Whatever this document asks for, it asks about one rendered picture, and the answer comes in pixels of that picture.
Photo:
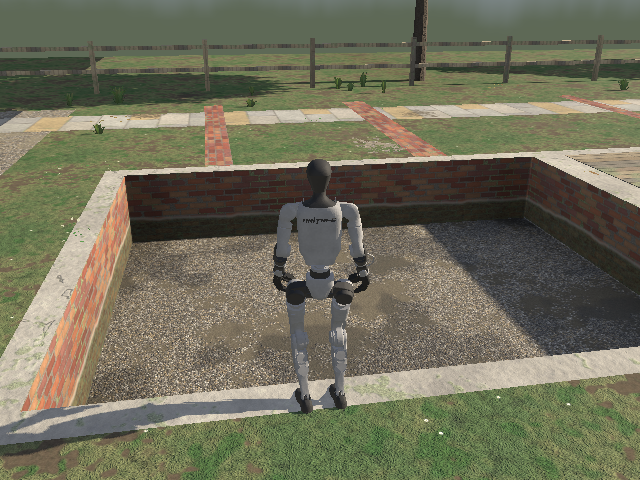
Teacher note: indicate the robot right hand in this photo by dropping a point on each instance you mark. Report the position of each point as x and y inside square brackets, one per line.
[365, 282]

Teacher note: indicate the left robot shin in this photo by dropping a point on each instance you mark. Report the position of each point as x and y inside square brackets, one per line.
[301, 365]

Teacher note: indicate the right robot upper arm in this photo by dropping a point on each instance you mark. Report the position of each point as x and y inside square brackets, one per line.
[350, 211]

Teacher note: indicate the right robot forearm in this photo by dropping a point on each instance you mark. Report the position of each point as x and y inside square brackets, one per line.
[361, 264]

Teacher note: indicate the left robot forearm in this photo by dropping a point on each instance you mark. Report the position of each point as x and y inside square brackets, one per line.
[279, 264]

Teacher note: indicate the robot left hand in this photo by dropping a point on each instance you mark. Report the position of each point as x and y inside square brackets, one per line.
[277, 281]

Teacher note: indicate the left robot upper arm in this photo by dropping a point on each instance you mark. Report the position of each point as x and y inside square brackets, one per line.
[287, 213]

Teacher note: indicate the robot torso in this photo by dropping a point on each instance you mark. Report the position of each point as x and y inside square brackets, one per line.
[319, 237]

